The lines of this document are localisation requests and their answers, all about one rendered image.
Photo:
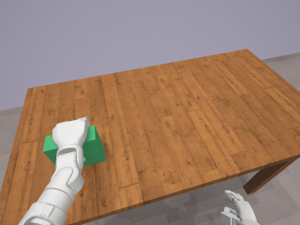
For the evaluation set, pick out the robot left forearm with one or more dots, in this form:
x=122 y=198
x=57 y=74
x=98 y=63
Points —
x=53 y=204

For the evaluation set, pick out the table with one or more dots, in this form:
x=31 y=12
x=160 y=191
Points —
x=166 y=130

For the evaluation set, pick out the robot right hand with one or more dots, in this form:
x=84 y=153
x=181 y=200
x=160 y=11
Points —
x=243 y=210

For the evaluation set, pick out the sponge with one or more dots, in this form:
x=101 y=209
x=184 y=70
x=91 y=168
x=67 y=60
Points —
x=93 y=149

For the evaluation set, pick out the robot left hand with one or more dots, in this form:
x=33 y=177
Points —
x=71 y=133

